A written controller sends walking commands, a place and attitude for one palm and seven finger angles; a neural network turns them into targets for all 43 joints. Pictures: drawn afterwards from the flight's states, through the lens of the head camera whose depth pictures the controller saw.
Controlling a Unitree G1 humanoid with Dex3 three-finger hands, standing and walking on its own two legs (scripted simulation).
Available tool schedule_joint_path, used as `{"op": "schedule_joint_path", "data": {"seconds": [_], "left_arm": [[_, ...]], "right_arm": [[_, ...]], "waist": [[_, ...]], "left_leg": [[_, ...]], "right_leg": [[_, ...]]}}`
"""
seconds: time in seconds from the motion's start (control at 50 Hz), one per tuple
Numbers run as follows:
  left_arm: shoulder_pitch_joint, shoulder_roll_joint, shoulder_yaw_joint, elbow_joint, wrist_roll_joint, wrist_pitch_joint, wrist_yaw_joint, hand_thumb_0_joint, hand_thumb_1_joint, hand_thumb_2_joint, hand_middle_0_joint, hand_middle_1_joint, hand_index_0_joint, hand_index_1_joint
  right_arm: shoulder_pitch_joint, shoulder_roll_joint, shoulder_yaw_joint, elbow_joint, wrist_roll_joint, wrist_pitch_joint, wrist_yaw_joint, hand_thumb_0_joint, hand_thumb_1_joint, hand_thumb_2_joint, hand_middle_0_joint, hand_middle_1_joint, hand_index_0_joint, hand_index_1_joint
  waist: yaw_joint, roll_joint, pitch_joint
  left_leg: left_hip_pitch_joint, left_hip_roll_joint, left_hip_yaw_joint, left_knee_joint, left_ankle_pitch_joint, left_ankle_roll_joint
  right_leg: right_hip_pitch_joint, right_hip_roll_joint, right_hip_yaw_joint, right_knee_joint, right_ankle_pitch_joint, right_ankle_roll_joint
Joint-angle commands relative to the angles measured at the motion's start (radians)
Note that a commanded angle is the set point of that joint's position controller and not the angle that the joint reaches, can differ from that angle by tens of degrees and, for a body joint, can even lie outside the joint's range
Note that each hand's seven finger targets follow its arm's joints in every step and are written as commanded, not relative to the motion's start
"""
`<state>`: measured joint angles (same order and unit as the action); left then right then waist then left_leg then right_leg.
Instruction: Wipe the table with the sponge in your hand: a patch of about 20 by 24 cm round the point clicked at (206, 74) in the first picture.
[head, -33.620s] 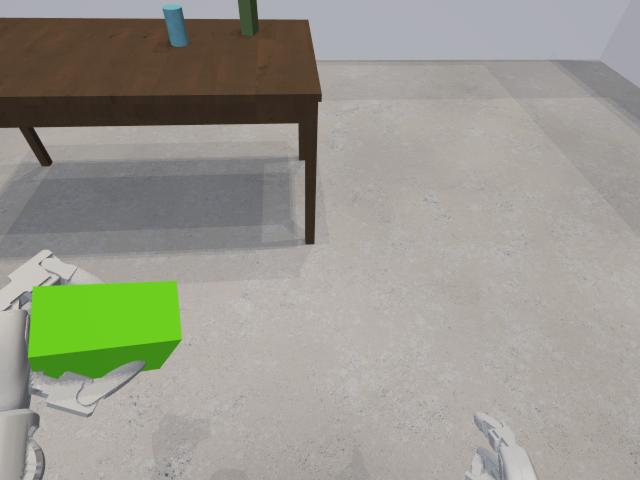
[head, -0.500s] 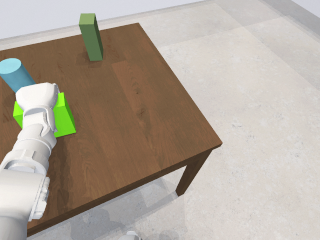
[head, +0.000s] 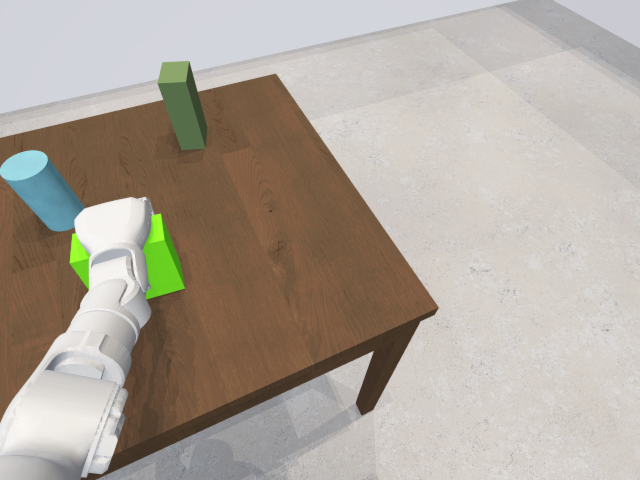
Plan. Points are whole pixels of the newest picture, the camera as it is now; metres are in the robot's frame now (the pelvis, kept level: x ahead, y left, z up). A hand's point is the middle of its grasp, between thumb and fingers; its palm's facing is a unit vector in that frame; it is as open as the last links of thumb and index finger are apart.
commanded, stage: wipe back along the middle lane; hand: left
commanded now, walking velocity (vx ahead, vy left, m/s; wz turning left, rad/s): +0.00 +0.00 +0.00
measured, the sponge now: (136, 270) +0.40 +0.29 -0.02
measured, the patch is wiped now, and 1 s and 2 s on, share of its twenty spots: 0.45 0.50 0.50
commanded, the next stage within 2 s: slide across to the third lane in 1.52 s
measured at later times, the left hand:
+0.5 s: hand (138, 277) +0.37 +0.26 +0.01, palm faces -0.07 -0.01 -1.00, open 10.0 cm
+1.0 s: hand (150, 312) +0.32 +0.23 +0.01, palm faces -0.02 -0.02 -1.00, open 10.0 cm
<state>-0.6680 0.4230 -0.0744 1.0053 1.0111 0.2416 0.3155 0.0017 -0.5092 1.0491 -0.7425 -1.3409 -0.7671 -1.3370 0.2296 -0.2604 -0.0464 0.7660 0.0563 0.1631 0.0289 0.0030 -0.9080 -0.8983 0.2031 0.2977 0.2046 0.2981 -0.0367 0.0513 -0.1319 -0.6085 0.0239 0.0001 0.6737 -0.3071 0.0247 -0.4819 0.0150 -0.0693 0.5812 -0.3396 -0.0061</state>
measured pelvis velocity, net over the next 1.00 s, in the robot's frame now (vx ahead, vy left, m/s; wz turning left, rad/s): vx -0.01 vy -0.01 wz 0.02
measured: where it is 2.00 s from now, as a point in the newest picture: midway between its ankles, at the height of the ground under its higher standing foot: outside the picture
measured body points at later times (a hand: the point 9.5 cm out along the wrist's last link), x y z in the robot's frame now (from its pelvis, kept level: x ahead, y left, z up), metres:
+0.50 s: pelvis +0.00 -0.01 +0.00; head +0.03 -0.01 +0.45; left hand +0.37 +0.26 +0.07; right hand +0.13 -0.26 -0.12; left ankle +0.00 +0.10 -0.72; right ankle -0.04 -0.12 -0.72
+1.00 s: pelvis -0.01 -0.01 +0.00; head +0.00 -0.02 +0.45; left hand +0.32 +0.23 +0.07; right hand +0.18 -0.24 -0.11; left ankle +0.00 +0.10 -0.72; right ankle -0.04 -0.12 -0.72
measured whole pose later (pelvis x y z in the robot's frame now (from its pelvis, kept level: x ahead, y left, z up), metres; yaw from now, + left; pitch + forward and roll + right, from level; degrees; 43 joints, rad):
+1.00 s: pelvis -0.01 -0.01 +0.00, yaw +1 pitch +7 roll -1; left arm -0.30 0.26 -0.27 0.56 1.00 0.45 0.33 0.00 -0.48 1.04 -0.71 -1.36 -0.73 -1.36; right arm 0.12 -0.25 -0.02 0.69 0.09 0.20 0.03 0.01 -0.91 -0.90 0.20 0.30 0.20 0.30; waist 0.05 0.06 -0.14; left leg -0.47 0.01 -0.01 0.65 -0.30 0.02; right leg -0.36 0.00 -0.08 0.59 -0.36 -0.01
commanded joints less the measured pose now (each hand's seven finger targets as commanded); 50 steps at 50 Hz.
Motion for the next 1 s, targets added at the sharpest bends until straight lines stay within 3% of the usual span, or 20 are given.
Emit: {"op": "schedule_joint_path", "data": {"seconds": [0.0, 0.06, 0.1, 0.16, 0.22, 0.26, 0.3, 0.36, 0.38, 0.46, 0.54, 0.56, 0.58, 0.6, 0.66, 0.8, 0.86, 0.94, 0.96, 0.98], "left_arm": [[-0.174, 0.115, -0.006, -0.141, -0.003, 0.014, -0.004, 0.000, 0.100, 1.300, -1.200, -1.600, -1.200, -1.600], [-0.135, 0.116, 0.009, -0.161, -0.010, 0.028, -0.002, 0.000, 0.100, 1.300, -1.200, -1.600, -1.200, -1.600], [-0.127, 0.064, -0.046, -0.172, -0.006, 0.041, -0.007, 0.000, 0.100, 1.300, -1.200, -1.600, -1.200, -1.600], [-0.108, 0.083, -0.018, -0.171, -0.016, 0.051, -0.009, 0.000, 0.100, 1.300, -1.200, -1.600, -1.200, -1.600], [-0.074, 0.045, -0.058, -0.171, -0.011, 0.059, -0.014, 0.000, 0.100, 1.300, -1.200, -1.600, -1.200, -1.600], [-0.059, 0.049, -0.037, -0.168, -0.020, 0.061, -0.014, 0.000, 0.100, 1.300, -1.200, -1.600, -1.200, -1.600], [-0.065, 0.016, -0.076, -0.196, -0.023, 0.063, -0.015, 0.000, 0.100, 1.300, -1.200, -1.600, -1.200, -1.600], [-0.045, 0.035, -0.049, -0.209, -0.022, 0.068, -0.014, 0.000, 0.100, 1.300, -1.200, -1.600, -1.200, -1.600], [-0.039, 0.001, -0.081, -0.221, -0.025, 0.069, -0.015, 0.000, 0.100, 1.300, -1.200, -1.600, -1.200, -1.600], [0.038, 0.013, -0.053, -0.254, -0.032, 0.084, -0.013, 0.000, 0.100, 1.300, -1.200, -1.600, -1.200, -1.600], [0.083, -0.041, -0.103, -0.293, -0.029, 0.106, -0.015, 0.000, 0.100, 1.300, -1.200, -1.600, -1.200, -1.600], [0.115, -0.022, -0.070, -0.306, -0.036, 0.111, -0.013, 0.000, 0.100, 1.300, -1.200, -1.600, -1.200, -1.600], [0.103, -0.054, -0.114, -0.333, -0.041, 0.117, -0.017, 0.000, 0.100, 1.300, -1.200, -1.600, -1.200, -1.600], [0.088, -0.048, -0.112, -0.336, -0.040, 0.124, -0.017, 0.000, 0.100, 1.300, -1.200, -1.600, -1.200, -1.600], [0.130, -0.051, -0.103, -0.355, -0.042, 0.142, -0.020, 0.000, 0.100, 1.300, -1.200, -1.600, -1.200, -1.600], [0.264, -0.146, -0.179, -0.454, -0.046, 0.162, -0.025, 0.000, 0.100, 1.300, -1.200, -1.600, -1.200, -1.600], [0.253, -0.131, -0.167, -0.468, -0.045, 0.187, -0.020, 0.000, 0.100, 1.300, -1.200, -1.600, -1.200, -1.600], [0.286, -0.177, -0.219, -0.498, -0.038, 0.208, -0.027, 0.000, 0.100, 1.300, -1.200, -1.600, -1.200, -1.600], [0.303, -0.154, -0.188, -0.502, -0.037, 0.209, -0.024, 0.000, 0.100, 1.300, -1.200, -1.600, -1.200, -1.600], [0.308, -0.199, -0.238, -0.523, -0.038, 0.210, -0.029, 0.000, 0.100, 1.300, -1.200, -1.600, -1.200, -1.600]], "right_arm": [[0.001, -0.151, -0.045, -0.107, 0.002, -0.013, -0.008, 0.000, -0.900, -0.900, 0.200, 0.300, 0.200, 0.300], [-0.023, -0.153, -0.044, -0.110, 0.008, -0.007, -0.009, 0.000, -0.900, -0.900, 0.200, 0.300, 0.200, 0.300], [-0.029, -0.149, -0.044, -0.115, 0.008, -0.005, -0.010, 0.000, -0.900, -0.900, 0.200, 0.300, 0.200, 0.300], [-0.046, -0.150, -0.041, -0.116, 0.011, -0.001, -0.015, 0.000, -0.900, -0.900, 0.200, 0.300, 0.200, 0.300], [-0.056, -0.146, -0.036, -0.127, 0.011, 0.003, -0.019, 0.000, -0.900, -0.900, 0.200, 0.300, 0.200, 0.300], [-0.064, -0.146, -0.037, -0.129, 0.013, 0.005, -0.020, 0.000, -0.900, -0.900, 0.200, 0.300, 0.200, 0.300], [-0.073, -0.141, -0.034, -0.141, 0.013, 0.006, -0.021, 0.000, -0.900, -0.900, 0.200, 0.300, 0.200, 0.300], [-0.084, -0.142, -0.034, -0.145, 0.015, 0.008, -0.025, 0.000, -0.900, -0.900, 0.200, 0.300, 0.200, 0.300], [-0.084, -0.139, -0.034, -0.149, 0.012, 0.007, -0.026, 0.000, -0.900, -0.900, 0.200, 0.300, 0.200, 0.300], [-0.109, -0.139, -0.032, -0.161, 0.015, 0.010, -0.023, 0.000, -0.900, -0.900, 0.200, 0.300, 0.200, 0.300], [-0.124, -0.135, -0.030, -0.172, 0.016, 0.010, -0.018, 0.000, -0.900, -0.900, 0.200, 0.300, 0.200, 0.300], [-0.135, -0.136, -0.032, -0.174, 0.019, 0.008, -0.018, 0.000, -0.900, -0.900, 0.200, 0.300, 0.200, 0.300], [-0.136, -0.135, -0.028, -0.183, 0.017, 0.008, -0.018, 0.000, -0.900, -0.900, 0.200, 0.300, 0.200, 0.300], [-0.139, -0.134, -0.028, -0.179, 0.020, 0.009, -0.017, 0.000, -0.900, -0.900, 0.200, 0.300, 0.200, 0.300], [-0.162, -0.134, -0.026, -0.185, 0.023, 0.008, -0.019, 0.000, -0.900, -0.900, 0.200, 0.300, 0.200, 0.300], [-0.193, -0.124, -0.024, -0.216, 0.023, 0.001, -0.002, 0.000, -0.900, -0.900, 0.200, 0.300, 0.200, 0.300], [-0.214, -0.124, -0.021, -0.215, 0.027, 0.003, -0.001, 0.000, -0.900, -0.900, 0.200, 0.300, 0.200, 0.300], [-0.233, -0.117, -0.015, -0.226, 0.028, 0.003, 0.001, 0.000, -0.900, -0.900, 0.200, 0.300, 0.200, 0.300], [-0.238, -0.121, -0.018, -0.224, 0.028, 0.004, 0.003, 0.000, -0.900, -0.900, 0.200, 0.300, 0.200, 0.300], [-0.243, -0.114, -0.015, -0.234, 0.027, 0.003, 0.004, 0.000, -0.900, -0.900, 0.200, 0.300, 0.200, 0.300]], "waist": [[-0.002, -0.041, -0.307], [0.005, -0.044, -0.276], [-0.004, -0.052, -0.253], [0.003, -0.063, -0.237], [0.006, -0.065, -0.230], [0.009, -0.080, -0.212], [0.008, -0.060, -0.209], [0.018, -0.072, -0.232], [0.014, -0.069, -0.231], [0.035, -0.073, -0.235], [0.032, -0.090, -0.210], [0.048, -0.080, -0.218], [0.037, -0.078, -0.217], [0.032, -0.078, -0.198], [0.045, -0.092, -0.192], [0.060, -0.090, -0.194], [0.060, -0.090, -0.152], [0.063, -0.098, -0.151], [0.074, -0.102, -0.162], [0.067, -0.095, -0.160]], "left_leg": [[0.283, -0.025, -0.016, -0.041, 0.413, 0.028], [0.279, -0.025, -0.019, -0.052, 0.398, 0.027], [0.285, -0.026, -0.015, -0.056, 0.376, 0.028], [0.272, -0.029, -0.015, -0.068, 0.340, 0.027], [0.267, -0.034, -0.011, -0.071, 0.321, 0.026], [0.261, -0.032, -0.016, -0.075, 0.311, 0.025], [0.269, -0.034, -0.013, -0.074, 0.300, 0.025], [0.274, -0.032, -0.021, -0.078, 0.300, 0.022], [0.285, -0.033, -0.015, -0.073, 0.307, 0.025], [0.280, -0.034, -0.017, -0.077, 0.319, 0.021], [0.286, -0.034, -0.015, -0.075, 0.319, 0.022], [0.294, -0.033, -0.023, -0.079, 0.335, 0.020], [0.298, -0.035, -0.019, -0.078, 0.324, 0.022], [0.297, -0.034, -0.020, -0.081, 0.312, 0.021], [0.298, -0.035, -0.026, -0.090, 0.309, 0.019], [0.315, -0.035, -0.028, -0.081, 0.336, 0.017], [0.313, -0.033, -0.037, -0.093, 0.304, 0.014], [0.318, -0.038, -0.033, -0.090, 0.299, 0.014], [0.321, -0.035, -0.040, -0.092, 0.305, 0.012], [0.327, -0.037, -0.033, -0.087, 0.308, 0.015]], "right_leg": [[0.124, 0.022, 0.014, -0.045, 0.483, -0.041], [0.130, 0.019, 0.016, -0.050, 0.473, -0.045], [0.114, 0.020, 0.012, -0.060, 0.450, -0.043], [0.126, 0.018, 0.016, -0.066, 0.424, -0.046], [0.124, 0.018, 0.015, -0.068, 0.410, -0.046], [0.119, 0.019, 0.013, -0.068, 0.394, -0.048], [0.106, 0.019, 0.012, -0.072, 0.379, -0.048], [0.118, 0.020, 0.013, -0.065, 0.369, -0.051], [0.116, 0.022, 0.012, -0.066, 0.378, -0.049], [0.139, 0.020, 0.014, -0.064, 0.399, -0.053], [0.133, 0.021, 0.008, -0.063, 0.402, -0.052], [0.138, 0.023, 0.009, -0.061, 0.399, -0.056], [0.141, 0.023, 0.006, -0.061, 0.396, -0.053], [0.130, 0.022, 0.003, -0.066, 0.383, -0.054], [0.139, 0.023, 0.005, -0.067, 0.370, -0.056], [0.146, 0.026, -0.005, -0.049, 0.388, -0.061], [0.128, 0.030, -0.004, -0.055, 0.342, -0.063], [0.133, 0.028, -0.004, -0.051, 0.343, -0.064], [0.137, 0.032, -0.003, -0.044, 0.341, -0.069], [0.138, 0.030, -0.008, -0.042, 0.346, -0.066]]}}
